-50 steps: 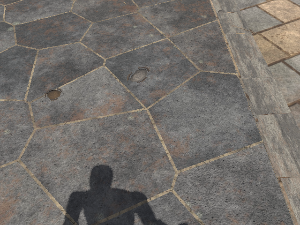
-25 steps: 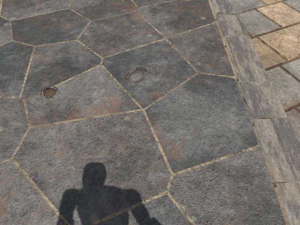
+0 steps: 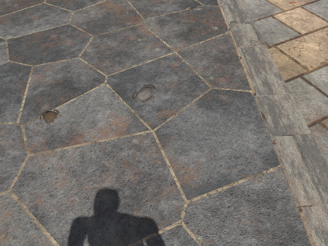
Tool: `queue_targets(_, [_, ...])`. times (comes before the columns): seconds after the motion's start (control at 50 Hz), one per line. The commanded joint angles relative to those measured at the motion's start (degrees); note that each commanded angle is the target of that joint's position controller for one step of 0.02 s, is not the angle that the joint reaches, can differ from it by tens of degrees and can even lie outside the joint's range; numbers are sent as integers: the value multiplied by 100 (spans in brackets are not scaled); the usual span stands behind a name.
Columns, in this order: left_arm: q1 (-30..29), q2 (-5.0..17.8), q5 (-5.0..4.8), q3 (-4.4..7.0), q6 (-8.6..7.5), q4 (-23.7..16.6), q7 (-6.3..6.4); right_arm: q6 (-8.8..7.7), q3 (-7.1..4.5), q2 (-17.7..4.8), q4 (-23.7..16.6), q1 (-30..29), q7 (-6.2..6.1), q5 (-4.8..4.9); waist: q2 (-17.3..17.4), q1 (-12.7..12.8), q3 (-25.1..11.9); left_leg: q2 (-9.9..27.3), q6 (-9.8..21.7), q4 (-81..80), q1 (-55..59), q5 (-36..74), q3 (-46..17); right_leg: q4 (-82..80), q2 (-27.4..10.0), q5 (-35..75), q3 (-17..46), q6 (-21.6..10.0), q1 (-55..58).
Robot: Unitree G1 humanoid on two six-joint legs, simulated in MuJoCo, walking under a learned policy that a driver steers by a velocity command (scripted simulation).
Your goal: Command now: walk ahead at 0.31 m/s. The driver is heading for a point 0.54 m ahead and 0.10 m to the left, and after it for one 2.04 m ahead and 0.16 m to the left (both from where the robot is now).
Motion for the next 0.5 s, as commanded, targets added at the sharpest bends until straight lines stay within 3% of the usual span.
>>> queue_targets(0.02, [-430,371,-13,89,-232,-362,-65,-115,-164,-886,-362,-274,-1,63,436,90,552,1444,801,-1435,-180,-1399,-1554,-871,-243,248,77,-25,-544])
queue_targets(0.06, [40,288,6,104,-244,-174,-96,-49,-191,-990,-379,-323,26,126,423,365,450,1125,767,-1066,-1017,-1382,-1097,-1841,139,1066,-389,73,823])
queue_targets(0.1, [908,396,16,183,-196,127,-69,-14,-118,-756,-431,-344,58,131,157,703,379,817,632,-310,-1870,-1459,-987,-2248,320,1262,-403,145,2069])
queue_targets(0.12, [1478,694,49,259,-215,168,-22,-47,-2,-349,-547,-547,102,79,-671,951,277,358,300,1287,-2542,-1080,-508,-2913,-592,594,846,-74,2703])
queue_targets(0.14, [2005,1297,131,341,-251,128,-24,-130,73,39,-778,-653,95,18,-1907,978,-10,-206,52,3275,-3640,-1581,-99,-3743,-1892,-340,3012,-595,3230])
queue_targets(0.16, [1997,1301,256,299,-364,191,-67,-202,11,-198,-841,-593,90,154,-1651,844,3,-80,170,4453,-3955,-1706,-872,-4138,-2448,-1637,4239,-1177,2758])
queue_targets(0.18, [1367,959,172,191,-449,-5,-83,-248,-37,-436,-893,-670,117,251,-1108,583,565,233,283,4838,-4439,-1103,-1115,-4207,-2299,-1936,3783,-1031,2462])
queue_targets(0.2, [898,722,108,113,-487,-139,-114,-273,-73,-526,-837,-596,143,216,-932,395,763,373,327,4823,-4434,-504,-1106,-4222,-1973,-1281,2988,-727,2262])
queue_targets(0.22, [554,646,109,73,-492,-244,-141,-274,-109,-506,-755,-519,126,158,-776,240,764,491,324,4577,-4207,-31,-1105,-4246,-1718,-366,2260,-482,2076])
queue_targets(0.26, [601,415,202,10,-471,-258,-133,-215,-164,-474,-683,-507,173,113,-764,229,677,579,250,4173,-3740,609,-937,-4208,-1280,1263,1008,-191,1931])
queue_targets(0.3, [911,453,281,11,-461,-197,-73,-132,-152,-258,-726,-626,243,94,-622,278,595,564,139,4072,-3719,980,-803,-4183,-1158,2210,431,-248,1958])
queue_targets(0.36, [938,590,312,21,-428,-290,28,-94,-115,-110,-1065,-1225,294,81,-470,316,758,525,15,3246,-3835,1477,-690,-4328,-1141,2821,-67,-327,1855])
queue_targets(0.44, [1179,718,224,53,-385,-366,121,-88,-21,18,-1491,-2058,429,38,-431,495,921,500,30,2072,-3467,1905,-90,-4445,-1183,3231,-665,-276,1961])
queue_targets(0.5, [1382,786,166,97,-291,-374,122,-97,9,52,-1749,-2435,557,52,-399,495,993,374,237,1577,-3406,1533,241,-4046,-1333,4261,-977,-257,2554])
